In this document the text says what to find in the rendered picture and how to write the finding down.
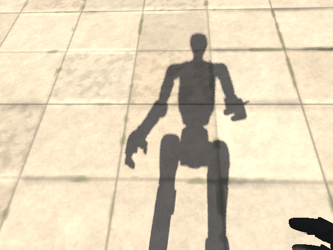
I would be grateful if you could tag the robot right hand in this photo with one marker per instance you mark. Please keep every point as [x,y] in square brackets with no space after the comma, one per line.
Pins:
[321,228]

